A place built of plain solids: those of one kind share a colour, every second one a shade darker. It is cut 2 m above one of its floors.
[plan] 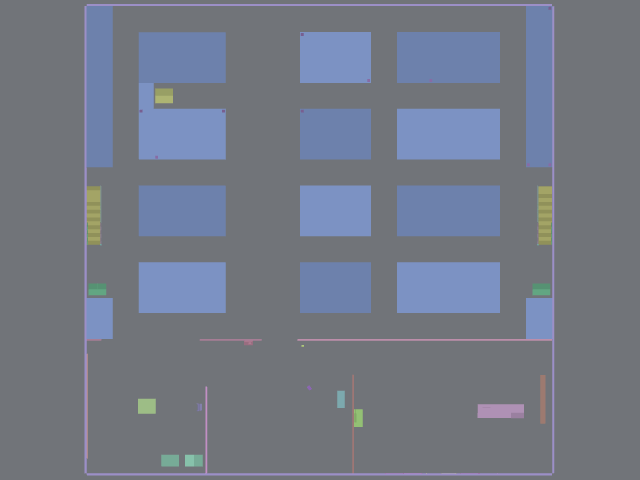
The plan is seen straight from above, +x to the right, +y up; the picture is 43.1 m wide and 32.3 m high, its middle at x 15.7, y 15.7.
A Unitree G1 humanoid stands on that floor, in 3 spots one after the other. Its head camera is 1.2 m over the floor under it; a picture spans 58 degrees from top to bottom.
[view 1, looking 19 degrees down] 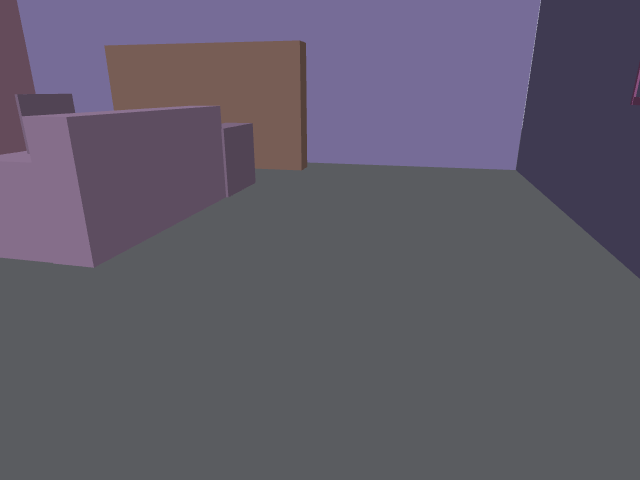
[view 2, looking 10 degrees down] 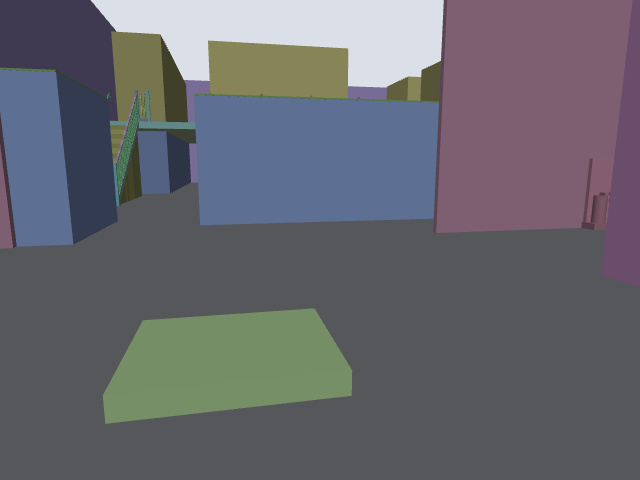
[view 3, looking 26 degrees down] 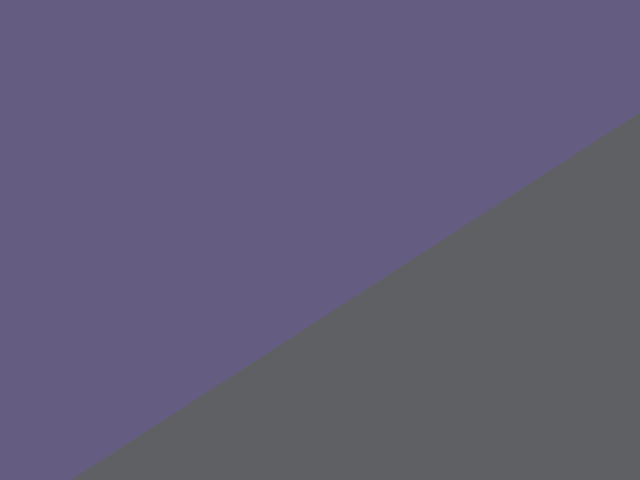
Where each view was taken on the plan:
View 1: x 23.87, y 1.50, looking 13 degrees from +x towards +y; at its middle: ground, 3.69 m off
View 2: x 4.05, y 2.00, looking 78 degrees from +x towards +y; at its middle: ground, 6.91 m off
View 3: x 2.63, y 30.33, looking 43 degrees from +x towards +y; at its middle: wall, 1.81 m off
